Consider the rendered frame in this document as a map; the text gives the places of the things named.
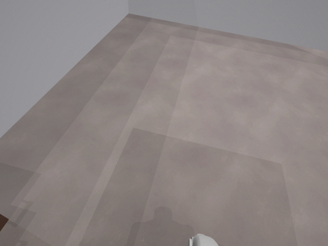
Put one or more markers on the robot right thigh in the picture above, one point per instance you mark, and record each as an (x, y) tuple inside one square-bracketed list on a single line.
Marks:
[(202, 240)]

